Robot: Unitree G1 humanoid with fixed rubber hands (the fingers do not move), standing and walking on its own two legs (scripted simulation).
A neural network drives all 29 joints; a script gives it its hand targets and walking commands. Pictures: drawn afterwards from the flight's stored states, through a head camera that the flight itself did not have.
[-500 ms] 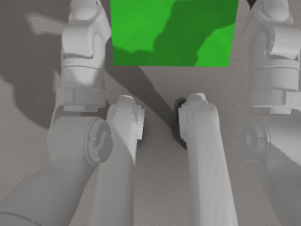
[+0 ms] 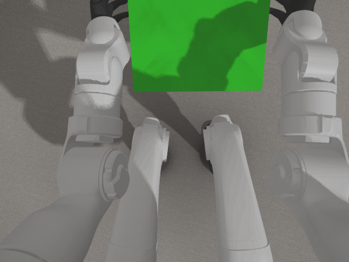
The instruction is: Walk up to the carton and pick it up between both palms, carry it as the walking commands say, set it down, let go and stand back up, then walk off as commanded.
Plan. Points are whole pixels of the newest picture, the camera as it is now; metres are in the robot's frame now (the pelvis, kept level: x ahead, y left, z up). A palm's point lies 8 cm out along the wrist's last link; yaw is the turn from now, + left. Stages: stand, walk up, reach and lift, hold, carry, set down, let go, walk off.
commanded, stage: reach and lift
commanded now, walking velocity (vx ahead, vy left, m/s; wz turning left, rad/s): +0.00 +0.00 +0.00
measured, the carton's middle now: (195, 19) +0.55 -0.03 -0.16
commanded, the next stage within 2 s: none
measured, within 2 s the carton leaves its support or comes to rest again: neither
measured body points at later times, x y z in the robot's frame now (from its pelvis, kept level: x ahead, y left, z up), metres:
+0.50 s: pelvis +0.01 +0.00 +0.06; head +0.29 +0.00 +0.40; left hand +0.52 +0.14 -0.02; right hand +0.51 -0.18 -0.01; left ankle +0.15 +0.12 -0.49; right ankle +0.17 -0.13 -0.49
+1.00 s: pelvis +0.01 +0.00 +0.11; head +0.26 +0.00 +0.48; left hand +0.50 +0.14 +0.06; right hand +0.49 -0.18 +0.07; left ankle +0.15 +0.12 -0.49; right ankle +0.17 -0.13 -0.49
